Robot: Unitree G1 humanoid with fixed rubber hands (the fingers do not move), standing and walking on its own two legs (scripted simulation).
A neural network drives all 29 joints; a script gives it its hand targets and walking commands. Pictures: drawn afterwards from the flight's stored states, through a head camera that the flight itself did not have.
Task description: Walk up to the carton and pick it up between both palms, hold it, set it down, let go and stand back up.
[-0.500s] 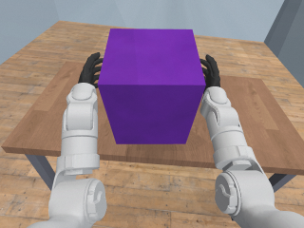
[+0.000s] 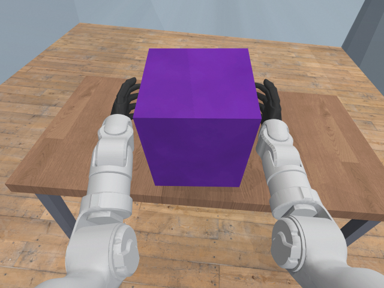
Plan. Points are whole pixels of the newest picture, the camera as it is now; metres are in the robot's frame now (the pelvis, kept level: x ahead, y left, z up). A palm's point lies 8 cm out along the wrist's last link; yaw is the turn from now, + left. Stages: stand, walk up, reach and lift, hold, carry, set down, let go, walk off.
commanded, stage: set down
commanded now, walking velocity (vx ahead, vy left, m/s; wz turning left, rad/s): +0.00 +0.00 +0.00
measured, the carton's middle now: (197, 122) +0.45 -0.04 +0.13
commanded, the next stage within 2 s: none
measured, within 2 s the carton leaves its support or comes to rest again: neither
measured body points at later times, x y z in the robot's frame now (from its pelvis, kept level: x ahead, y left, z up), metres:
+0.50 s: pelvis +0.02 +0.00 +0.00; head +0.04 +0.00 +0.45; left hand +0.47 +0.09 +0.14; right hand +0.44 -0.22 +0.14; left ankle -0.01 +0.12 -0.75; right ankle -0.01 -0.11 -0.75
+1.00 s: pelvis +0.02 +0.01 +0.00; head +0.04 +0.02 +0.45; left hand +0.46 +0.11 +0.12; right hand +0.43 -0.19 +0.13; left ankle -0.01 +0.12 -0.75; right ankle -0.01 -0.11 -0.75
